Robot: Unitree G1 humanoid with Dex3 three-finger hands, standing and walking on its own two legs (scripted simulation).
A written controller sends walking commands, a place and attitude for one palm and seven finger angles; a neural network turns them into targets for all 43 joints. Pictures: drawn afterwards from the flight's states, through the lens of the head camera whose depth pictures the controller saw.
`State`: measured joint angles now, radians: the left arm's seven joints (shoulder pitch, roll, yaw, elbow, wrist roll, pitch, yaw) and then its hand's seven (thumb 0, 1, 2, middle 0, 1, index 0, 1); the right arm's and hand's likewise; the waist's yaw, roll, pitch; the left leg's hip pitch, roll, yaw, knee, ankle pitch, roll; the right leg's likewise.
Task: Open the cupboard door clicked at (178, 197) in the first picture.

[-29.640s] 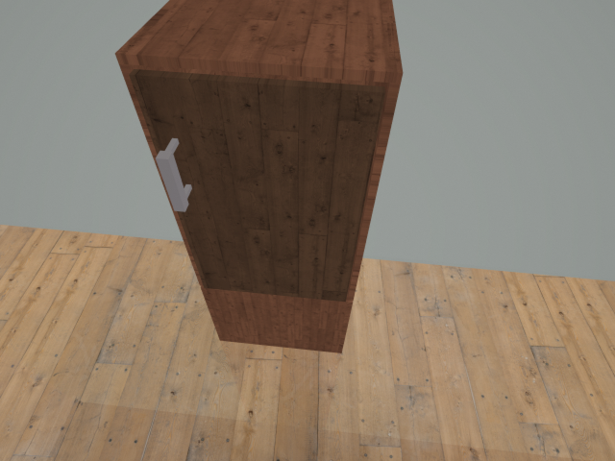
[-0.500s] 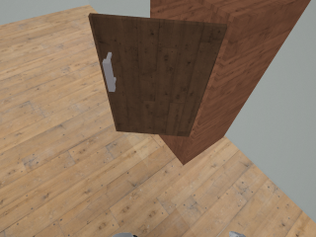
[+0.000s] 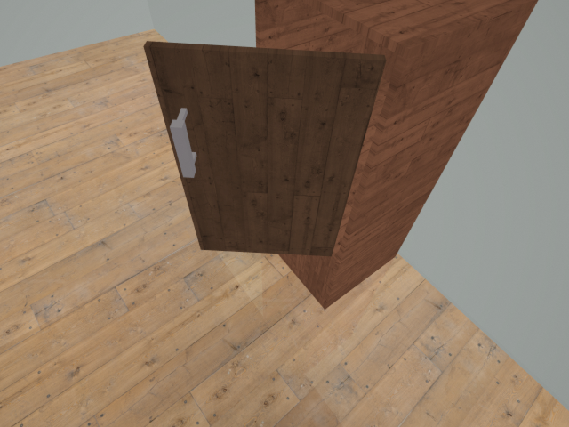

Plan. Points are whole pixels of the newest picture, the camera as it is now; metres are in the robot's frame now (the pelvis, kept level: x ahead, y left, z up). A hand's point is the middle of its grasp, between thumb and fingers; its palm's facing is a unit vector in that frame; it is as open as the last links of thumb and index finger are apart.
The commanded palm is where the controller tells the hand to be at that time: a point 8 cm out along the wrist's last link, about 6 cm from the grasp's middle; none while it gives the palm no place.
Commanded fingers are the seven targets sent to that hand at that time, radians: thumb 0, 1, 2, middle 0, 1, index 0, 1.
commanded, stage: come to a stop and stand still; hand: left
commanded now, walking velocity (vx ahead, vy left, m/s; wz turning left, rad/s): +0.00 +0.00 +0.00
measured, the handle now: (186, 143) +0.58 +0.22 +0.04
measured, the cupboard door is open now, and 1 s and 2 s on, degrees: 51 51 51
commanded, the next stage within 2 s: look again from close up in 0.42 s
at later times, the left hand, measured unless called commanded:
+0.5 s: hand out of the picture +0.04 +0.21 -0.17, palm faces +0.00 -0.97 -0.24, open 7.4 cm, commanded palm none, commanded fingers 0.00 0.90 0.90 -0.20 -0.30 -0.20 -0.30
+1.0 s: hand out of the picture +0.03 +0.18 -0.17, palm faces +0.00 -0.98 -0.22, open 7.4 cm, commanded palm none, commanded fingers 0.00 0.90 0.90 -0.20 -0.30 -0.20 -0.30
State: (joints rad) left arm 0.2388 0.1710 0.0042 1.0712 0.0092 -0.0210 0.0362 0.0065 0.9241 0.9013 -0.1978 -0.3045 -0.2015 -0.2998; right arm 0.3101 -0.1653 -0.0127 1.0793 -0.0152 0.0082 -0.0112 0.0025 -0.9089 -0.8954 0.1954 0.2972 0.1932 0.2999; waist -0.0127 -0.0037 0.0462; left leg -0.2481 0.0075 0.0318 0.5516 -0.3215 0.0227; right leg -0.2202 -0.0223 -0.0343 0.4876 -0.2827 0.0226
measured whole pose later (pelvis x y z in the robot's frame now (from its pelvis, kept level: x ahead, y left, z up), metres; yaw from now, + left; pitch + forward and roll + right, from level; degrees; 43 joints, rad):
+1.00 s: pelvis +0.01 -0.01 +0.00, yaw -1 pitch -1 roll +0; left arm 0.24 0.19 0.00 1.09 0.01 -0.01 0.02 0.00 0.91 0.90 -0.20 -0.30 -0.20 -0.30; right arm 0.23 -0.18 0.00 1.11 -0.01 -0.02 -0.02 0.00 -0.91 -0.90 0.20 0.30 0.20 0.30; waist 0.00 -0.01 0.05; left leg -0.15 -0.01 0.05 0.45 -0.29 0.02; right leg -0.17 -0.04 -0.02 0.48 -0.30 0.02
